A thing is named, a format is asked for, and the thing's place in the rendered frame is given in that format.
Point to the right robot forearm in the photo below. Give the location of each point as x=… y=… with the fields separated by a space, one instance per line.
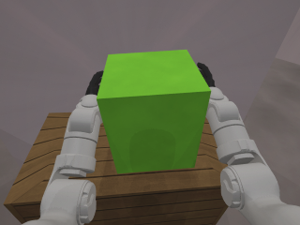
x=234 y=147

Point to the left robot hand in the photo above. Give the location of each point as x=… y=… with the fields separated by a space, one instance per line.
x=93 y=87

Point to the carton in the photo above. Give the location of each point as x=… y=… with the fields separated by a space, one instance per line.
x=153 y=107

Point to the right robot upper arm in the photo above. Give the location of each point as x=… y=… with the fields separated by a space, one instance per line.
x=253 y=190

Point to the left robot forearm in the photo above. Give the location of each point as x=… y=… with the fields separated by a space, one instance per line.
x=77 y=157

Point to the left robot upper arm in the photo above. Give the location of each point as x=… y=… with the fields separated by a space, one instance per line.
x=67 y=202

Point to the pedestal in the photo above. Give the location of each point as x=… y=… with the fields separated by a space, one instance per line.
x=188 y=196

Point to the right robot hand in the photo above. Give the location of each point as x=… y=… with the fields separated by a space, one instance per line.
x=208 y=77

